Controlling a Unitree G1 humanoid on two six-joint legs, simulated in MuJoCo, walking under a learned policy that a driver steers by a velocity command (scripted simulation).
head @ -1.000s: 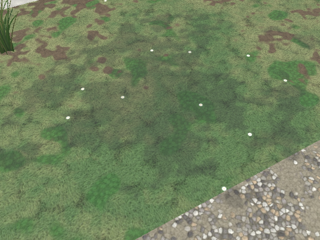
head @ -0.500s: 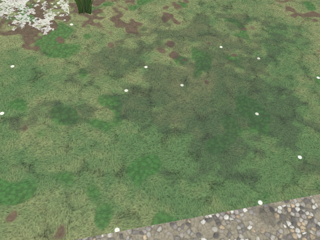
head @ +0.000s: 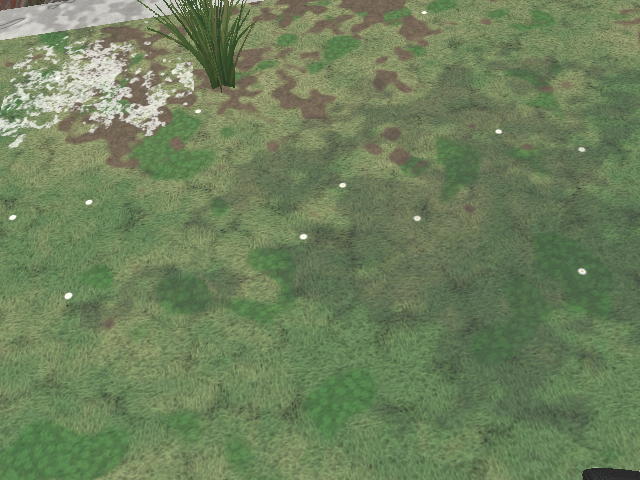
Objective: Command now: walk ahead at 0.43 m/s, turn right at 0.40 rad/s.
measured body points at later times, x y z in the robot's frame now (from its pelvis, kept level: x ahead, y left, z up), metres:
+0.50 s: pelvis +0.24 +0.02 -0.01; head +0.27 +0.00 +0.44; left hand +0.51 +0.20 -0.09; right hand +0.19 -0.28 -0.13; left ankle +0.18 +0.15 -0.75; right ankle +0.36 -0.17 -0.70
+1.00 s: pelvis +0.50 -0.11 -0.01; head +0.52 -0.12 +0.44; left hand +0.60 +0.16 -0.12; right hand +0.60 -0.40 -0.11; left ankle +0.69 +0.02 -0.69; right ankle +0.41 -0.18 -0.75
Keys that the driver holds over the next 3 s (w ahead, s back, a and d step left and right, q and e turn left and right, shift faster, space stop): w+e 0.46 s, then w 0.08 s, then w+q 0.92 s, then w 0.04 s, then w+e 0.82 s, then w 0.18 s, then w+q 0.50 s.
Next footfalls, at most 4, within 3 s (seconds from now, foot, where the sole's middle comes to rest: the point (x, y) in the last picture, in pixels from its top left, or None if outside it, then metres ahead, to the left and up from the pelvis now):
0.16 left None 0.22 0.15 -0.79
0.64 right None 0.45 -0.20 -0.79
1.18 left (396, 352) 0.79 -0.03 -0.79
1.68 right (465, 252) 1.09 -0.21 -0.79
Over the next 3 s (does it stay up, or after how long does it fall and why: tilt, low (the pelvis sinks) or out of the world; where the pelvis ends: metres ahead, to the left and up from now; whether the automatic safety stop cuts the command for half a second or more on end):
stays up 1.58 -0.23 -0.01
